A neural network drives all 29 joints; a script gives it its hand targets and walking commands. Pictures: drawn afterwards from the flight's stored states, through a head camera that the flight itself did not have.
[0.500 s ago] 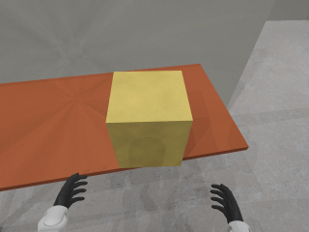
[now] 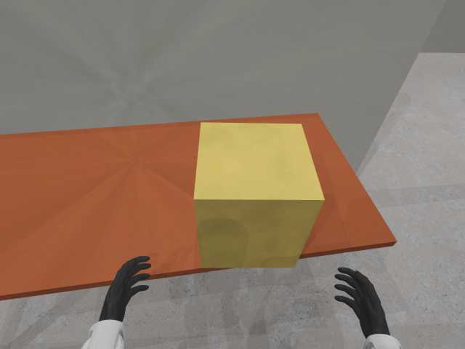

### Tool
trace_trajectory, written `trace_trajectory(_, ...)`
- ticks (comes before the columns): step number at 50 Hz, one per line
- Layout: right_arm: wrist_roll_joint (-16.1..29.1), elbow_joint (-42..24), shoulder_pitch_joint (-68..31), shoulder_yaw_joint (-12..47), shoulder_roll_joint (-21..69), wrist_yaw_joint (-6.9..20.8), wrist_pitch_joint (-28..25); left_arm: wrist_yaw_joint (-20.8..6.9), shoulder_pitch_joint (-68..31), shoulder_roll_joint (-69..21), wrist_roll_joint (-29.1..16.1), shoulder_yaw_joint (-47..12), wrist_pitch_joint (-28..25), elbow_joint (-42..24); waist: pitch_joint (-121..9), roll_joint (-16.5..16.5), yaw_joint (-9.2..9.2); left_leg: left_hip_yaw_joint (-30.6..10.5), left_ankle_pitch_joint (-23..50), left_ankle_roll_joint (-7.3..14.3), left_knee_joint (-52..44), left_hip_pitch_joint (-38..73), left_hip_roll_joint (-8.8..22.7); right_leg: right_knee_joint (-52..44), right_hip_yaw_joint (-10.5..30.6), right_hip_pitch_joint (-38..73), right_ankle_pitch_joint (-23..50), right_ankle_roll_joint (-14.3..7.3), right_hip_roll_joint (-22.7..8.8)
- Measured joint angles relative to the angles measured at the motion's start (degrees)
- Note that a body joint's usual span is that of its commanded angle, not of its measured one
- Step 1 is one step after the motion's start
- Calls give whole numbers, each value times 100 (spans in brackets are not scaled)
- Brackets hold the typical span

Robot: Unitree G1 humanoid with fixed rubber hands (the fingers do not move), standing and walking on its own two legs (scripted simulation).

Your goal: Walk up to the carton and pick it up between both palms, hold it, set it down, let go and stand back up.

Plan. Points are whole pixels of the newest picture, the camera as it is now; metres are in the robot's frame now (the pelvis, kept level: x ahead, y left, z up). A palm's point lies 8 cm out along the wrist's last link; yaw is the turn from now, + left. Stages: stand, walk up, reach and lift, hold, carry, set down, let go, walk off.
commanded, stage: reach and lift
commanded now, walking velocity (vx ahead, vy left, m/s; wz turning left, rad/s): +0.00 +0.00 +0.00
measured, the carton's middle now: (249, 198) +0.40 -0.02 +0.00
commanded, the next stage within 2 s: none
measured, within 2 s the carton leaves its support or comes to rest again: neither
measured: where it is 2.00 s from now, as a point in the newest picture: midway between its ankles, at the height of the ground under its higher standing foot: outside the picture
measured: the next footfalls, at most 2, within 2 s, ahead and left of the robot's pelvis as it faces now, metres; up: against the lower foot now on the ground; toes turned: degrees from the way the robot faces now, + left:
none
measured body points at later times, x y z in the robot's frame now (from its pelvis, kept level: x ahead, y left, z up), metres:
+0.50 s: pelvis -0.03 -0.02 +0.00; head -0.04 -0.02 +0.45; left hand +0.26 +0.19 +0.01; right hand +0.26 -0.22 +0.00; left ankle -0.07 +0.08 -0.74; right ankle +0.01 -0.15 -0.74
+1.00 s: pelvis -0.03 -0.03 +0.01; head -0.03 -0.02 +0.45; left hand +0.32 +0.20 +0.09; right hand +0.32 -0.21 +0.08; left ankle -0.07 +0.08 -0.74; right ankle +0.01 -0.15 -0.74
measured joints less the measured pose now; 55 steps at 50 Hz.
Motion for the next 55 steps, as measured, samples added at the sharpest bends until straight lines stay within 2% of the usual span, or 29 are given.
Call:
trace_trajectory(6, 48, 229, -486, -47, -38, 86, -37, 105, -507, -89, -115, -113, -272, 508, -62, -25, 10, 52, 33, 27, 65, -110, -33, 147, 56, -165, 1, -39, -26)
trace_trajectory(13, 160, 673, -1150, 2, 18, 62, -46, 185, -1274, -77, -226, -65, -581, 1239, -112, -119, 52, 49, 65, 15, 226, -393, -69, 455, 63, -513, -49, -13, -70)
trace_trajectory(16, 225, 835, -1480, 45, 47, 28, 32, 200, -1578, -29, -355, -71, -587, 1508, -147, -152, 44, 34, 80, -7, 282, -530, -77, 564, 53, -670, -64, 11, -84)
trace_trajectory(21, 348, 994, -1851, 138, 16, -64, 218, 183, -1902, -34, -393, 19, -438, 1539, -205, -121, 54, 2, 130, -56, 242, -580, -60, 556, 22, -724, -37, 29, -72)
trace_trajectory(28, 405, 517, -2169, 267, -45, -312, 733, -20, -2304, 97, -524, 250, 178, 1350, -240, -142, -10, -67, 270, -110, 4, -451, -37, 410, -47, -611, 24, 6, -54)
trace_trajectory(34, 441, 166, -2411, 244, -18, -473, 1396, -154, -2597, 181, -437, 436, 942, 989, -190, -229, 9, -85, 418, -161, -267, -255, 5, 164, -73, -421, 150, -54, -6)
trace_trajectory(42, 361, -609, -2687, 147, 151, -731, 2200, -249, -3025, 244, -361, 724, 1810, 475, -137, -290, 22, -78, 561, -180, -471, -271, 18, -35, -69, -440, 286, -76, 13)
trace_trajectory(50, 423, -1109, -3032, 94, 133, -935, 2821, -291, -3343, 349, -384, 981, 2674, -172, -109, -160, 56, -64, 547, -159, -456, -346, 24, -180, -56, -444, 364, -52, 22)
trace_trajectory(55, 490, -1133, -3410, 49, -26, -957, 3143, -340, -3645, 399, -454, 1046, 3160, -334, -80, -93, 11, -82, 524, -150, -439, -351, 22, -265, -71, -394, 389, -29, 19)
